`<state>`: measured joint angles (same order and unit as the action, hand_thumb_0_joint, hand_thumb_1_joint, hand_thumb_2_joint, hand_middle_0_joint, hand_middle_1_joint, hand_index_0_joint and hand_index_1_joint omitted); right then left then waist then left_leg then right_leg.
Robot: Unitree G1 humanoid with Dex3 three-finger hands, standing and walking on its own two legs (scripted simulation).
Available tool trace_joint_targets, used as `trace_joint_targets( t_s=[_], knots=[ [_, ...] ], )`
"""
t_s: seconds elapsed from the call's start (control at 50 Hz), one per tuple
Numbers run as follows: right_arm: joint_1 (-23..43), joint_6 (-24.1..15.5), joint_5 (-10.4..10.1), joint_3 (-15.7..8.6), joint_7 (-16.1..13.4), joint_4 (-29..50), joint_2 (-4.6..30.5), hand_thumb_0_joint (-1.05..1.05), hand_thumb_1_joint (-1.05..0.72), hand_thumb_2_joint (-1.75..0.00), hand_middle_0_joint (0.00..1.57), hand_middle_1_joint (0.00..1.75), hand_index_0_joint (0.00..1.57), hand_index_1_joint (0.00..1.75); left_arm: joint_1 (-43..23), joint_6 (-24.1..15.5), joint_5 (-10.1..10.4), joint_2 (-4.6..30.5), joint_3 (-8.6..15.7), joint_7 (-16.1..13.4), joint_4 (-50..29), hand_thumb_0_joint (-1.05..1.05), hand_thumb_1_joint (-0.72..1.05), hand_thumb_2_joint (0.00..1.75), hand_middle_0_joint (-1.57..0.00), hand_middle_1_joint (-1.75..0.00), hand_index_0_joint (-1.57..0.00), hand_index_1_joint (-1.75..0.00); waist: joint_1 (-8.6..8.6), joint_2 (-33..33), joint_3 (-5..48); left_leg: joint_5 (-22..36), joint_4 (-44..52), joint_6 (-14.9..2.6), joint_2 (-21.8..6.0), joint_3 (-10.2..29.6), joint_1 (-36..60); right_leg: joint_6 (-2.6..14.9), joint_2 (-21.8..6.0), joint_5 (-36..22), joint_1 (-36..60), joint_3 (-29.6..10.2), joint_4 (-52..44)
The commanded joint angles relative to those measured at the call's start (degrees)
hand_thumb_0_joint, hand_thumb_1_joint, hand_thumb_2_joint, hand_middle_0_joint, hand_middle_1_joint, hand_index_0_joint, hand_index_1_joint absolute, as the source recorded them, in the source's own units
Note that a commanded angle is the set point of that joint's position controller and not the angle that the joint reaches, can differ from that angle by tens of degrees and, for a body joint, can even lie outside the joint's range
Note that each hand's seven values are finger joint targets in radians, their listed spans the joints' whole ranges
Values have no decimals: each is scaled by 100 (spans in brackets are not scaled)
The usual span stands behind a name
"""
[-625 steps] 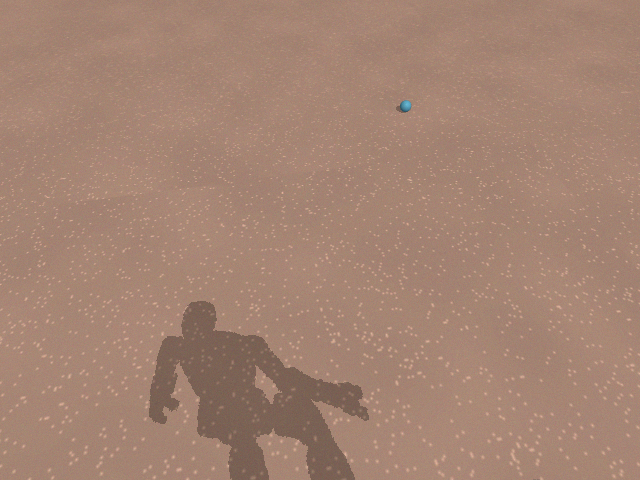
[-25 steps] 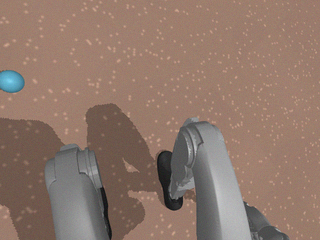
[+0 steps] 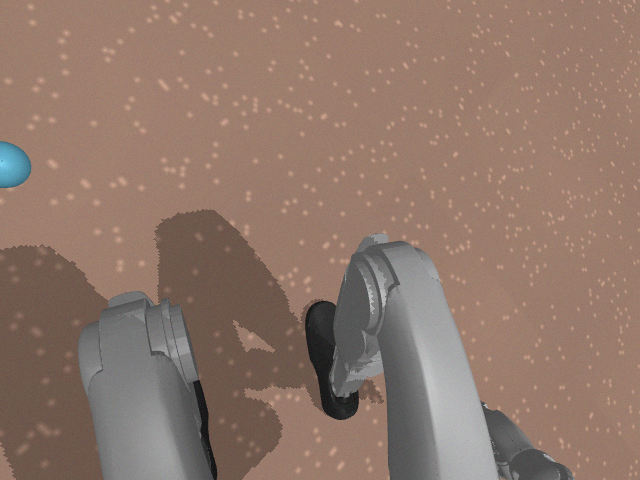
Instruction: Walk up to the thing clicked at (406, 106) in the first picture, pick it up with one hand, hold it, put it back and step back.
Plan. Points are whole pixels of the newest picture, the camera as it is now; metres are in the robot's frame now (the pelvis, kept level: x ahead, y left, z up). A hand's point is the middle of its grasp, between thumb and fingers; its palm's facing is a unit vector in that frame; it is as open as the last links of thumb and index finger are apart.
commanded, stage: rise first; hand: left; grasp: from above
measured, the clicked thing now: (2, 164) +0.51 +0.33 -0.29
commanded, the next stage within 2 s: approach in 1.20 s
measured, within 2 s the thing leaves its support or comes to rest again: neither
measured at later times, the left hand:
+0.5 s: hand out of the picture +0.45 +0.37 -0.18, palm faces -0.45 -0.09 -0.89, open 13.6 cm
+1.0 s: hand out of the picture +0.46 +0.37 -0.17, palm faces -0.45 -0.09 -0.89, open 13.1 cm
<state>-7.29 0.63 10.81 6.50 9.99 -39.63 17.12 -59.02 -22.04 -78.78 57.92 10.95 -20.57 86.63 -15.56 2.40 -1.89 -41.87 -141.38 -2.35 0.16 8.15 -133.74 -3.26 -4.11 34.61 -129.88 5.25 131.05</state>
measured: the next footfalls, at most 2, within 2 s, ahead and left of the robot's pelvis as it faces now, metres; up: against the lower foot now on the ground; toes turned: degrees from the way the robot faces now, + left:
none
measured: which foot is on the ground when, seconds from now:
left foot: down 0.00-1.00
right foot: down 0.00-1.00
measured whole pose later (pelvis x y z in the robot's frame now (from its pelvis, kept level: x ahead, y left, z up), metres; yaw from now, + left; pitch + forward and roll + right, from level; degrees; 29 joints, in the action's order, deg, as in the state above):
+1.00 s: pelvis +0.00 +0.00 +0.00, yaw +0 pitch +32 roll -13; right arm -8.6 -1.2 9.8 7.7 10.6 -38.6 18.0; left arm -60.3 -21.2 -78.7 59.1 10.2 -20.0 87.3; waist -16.9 2.4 -2.6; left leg -40.9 -141.8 -2.2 0.5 8.9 -134.2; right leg -3.3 -3.9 33.6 -129.8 5.8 130.9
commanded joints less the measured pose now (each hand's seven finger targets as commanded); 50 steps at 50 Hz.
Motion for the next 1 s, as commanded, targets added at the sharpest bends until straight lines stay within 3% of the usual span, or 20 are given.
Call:
trace_joint_targets(
  t_s=[0.0,0.04,0.1,0.18,0.26,0.4,0.42,0.5,0.56,0.62,0.7,0.74,0.78,0.98],
  knots=[
    [-1355,-4,7,-478,-73,-80,1695,0,-91,-91,20,30,20,30,-1620,45,94,1737,195,-234,-819,0,-56,103,-14,-95,-9,-100,-162,-2419,3792,1536,1715,114,73,-264,3282,390,307,-1011,1664,468,-931],
    [-1282,-23,-43,-470,-79,-66,1682,0,-91,-91,20,30,20,30,-1527,69,163,1706,190,-265,-720,0,-54,101,-15,-95,-11,-98,-66,-2478,3851,1503,1785,131,65,-217,3330,404,316,-975,1592,474,-901],
    [-1306,-40,-29,-445,-65,-54,1709,0,-91,-91,20,30,20,30,-1584,92,121,1669,130,-279,-673,0,-53,101,-15,-95,-12,-98,-180,-2482,3802,1553,1751,133,57,-198,3293,385,323,-1011,1582,505,-876],
    [-1264,-86,-65,-422,-62,-20,1711,0,-91,-90,20,30,20,30,-1572,114,143,1763,184,-330,-605,0,-51,98,-16,-95,-13,-98,-122,-2413,3725,1347,1753,127,72,-215,3137,426,323,-906,1528,481,-875],
    [-1336,-135,-51,-384,-60,-33,1730,0,-91,-91,20,30,20,30,-1602,112,101,1807,161,-354,-573,0,-50,97,-18,-94,-15,-96,-217,-2385,3718,1342,1646,103,82,-292,3105,408,339,-925,1661,466,-931],
    [-1425,-242,-65,-401,-37,-11,1739,0,-91,-90,20,30,20,30,-1620,182,146,1905,217,-333,-736,0,-46,94,-20,-91,-18,-94,-221,-2416,3755,1257,1630,101,68,-307,3030,425,333,-906,1747,450,-961],
    [-1379,-244,-72,-412,-42,-24,1720,0,-91,-90,20,30,20,30,-1552,195,184,1897,225,-328,-769,0,-45,93,-21,-91,-19,-93,-139,-2429,3802,1231,1649,100,64,-330,3027,430,338,-874,1769,448,-984],
    [-1392,-246,-103,-417,-38,-54,1726,0,-91,-90,20,30,20,30,-1440,247,197,1773,150,-269,-693,0,-44,93,-22,-90,-20,-92,-152,-2491,3693,1367,1700,128,55,-252,3098,430,326,-957,1637,469,-920],
    [-1386,-215,-109,-436,-34,-31,1770,0,-91,-90,20,30,20,30,-1502,251,213,1857,209,-227,-913,0,-42,91,-22,-90,-21,-91,-124,-2717,3965,1760,1740,175,25,-134,3541,413,301,-1131,1560,519,-831],
    [-1401,-195,-120,-462,-8,-37,1755,0,-91,-90,20,30,20,30,-1519,223,278,1605,102,-165,-842,0,-41,90,-22,-91,-21,-92,-212,-2691,3711,1661,1794,179,33,-112,3388,407,289,-1089,1502,540,-842],
    [-1452,-178,-138,-444,-3,-15,1749,0,-91,-90,20,30,20,30,-1477,193,221,1771,159,-101,-839,0,-41,91,-24,-88,-22,-90,-181,-2577,3737,1576,1699,153,59,-241,3298,425,300,-1078,1694,463,-927],
    [-1483,-178,-108,-439,1,-13,1739,0,-91,-90,20,30,20,30,-1556,142,263,1644,110,-83,-834,0,-40,90,-26,-86,-23,-89,-298,-2342,3682,1490,1597,115,70,-294,3082,423,313,-1051,1796,468,-1008],
    [-1444,-173,-116,-410,-21,-22,1722,0,-91,-90,20,30,20,30,-1608,92,247,1779,130,-111,-881,0,-39,89,-26,-86,-24,-88,-235,-2339,3774,1423,1605,101,73,-335,3049,423,329,-1025,1915,445,-1042],
    [-1388,-148,-92,-406,-25,41,1784,0,-91,-90,20,30,20,30,-1728,112,122,1792,105,-180,-755,0,-36,86,-28,-85,-26,-87,-223,-2666,3712,1425,1795,154,59,-194,3210,425,322,-964,1607,534,-916]
  ],
)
